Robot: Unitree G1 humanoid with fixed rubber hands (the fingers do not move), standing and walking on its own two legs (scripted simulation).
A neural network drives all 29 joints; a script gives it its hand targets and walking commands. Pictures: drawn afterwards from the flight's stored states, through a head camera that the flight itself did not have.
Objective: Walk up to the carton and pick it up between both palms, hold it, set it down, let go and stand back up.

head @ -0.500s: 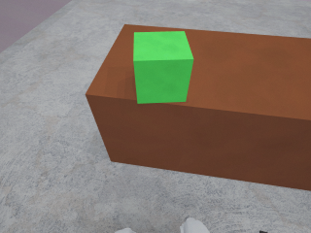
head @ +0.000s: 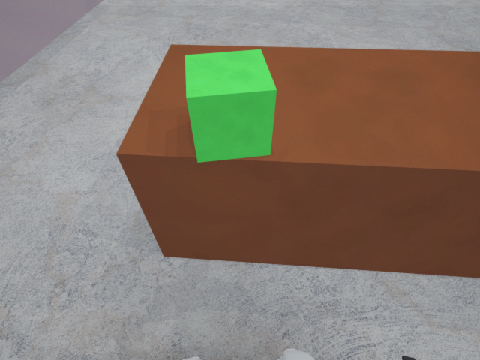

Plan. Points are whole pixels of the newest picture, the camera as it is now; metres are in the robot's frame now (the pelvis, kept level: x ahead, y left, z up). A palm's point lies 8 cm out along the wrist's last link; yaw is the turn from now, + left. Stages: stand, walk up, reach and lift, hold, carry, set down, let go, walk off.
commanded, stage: walk up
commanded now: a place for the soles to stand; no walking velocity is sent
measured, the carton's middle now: (228, 106) +0.73 +0.03 +0.01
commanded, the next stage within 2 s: none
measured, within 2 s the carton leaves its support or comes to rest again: neither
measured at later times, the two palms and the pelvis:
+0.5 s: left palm out of the picture +0.05 +0.32 -0.09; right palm out of the picture +0.07 -0.31 -0.11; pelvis -0.01 -0.01 +0.00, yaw -3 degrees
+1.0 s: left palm out of the picture +0.08 +0.31 -0.09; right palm out of the picture +0.08 -0.33 -0.11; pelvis +0.01 -0.02 +0.00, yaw -4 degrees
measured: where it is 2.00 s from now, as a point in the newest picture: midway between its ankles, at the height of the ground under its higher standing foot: outside the picture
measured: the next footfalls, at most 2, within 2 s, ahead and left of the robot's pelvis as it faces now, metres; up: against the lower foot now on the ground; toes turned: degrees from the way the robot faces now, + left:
right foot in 0.24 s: +0.07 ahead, -0.16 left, +0.00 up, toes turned -1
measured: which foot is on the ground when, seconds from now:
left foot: down 0.00-1.00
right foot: down 0.00-0.00, up 0.02-0.22, down 0.24-1.00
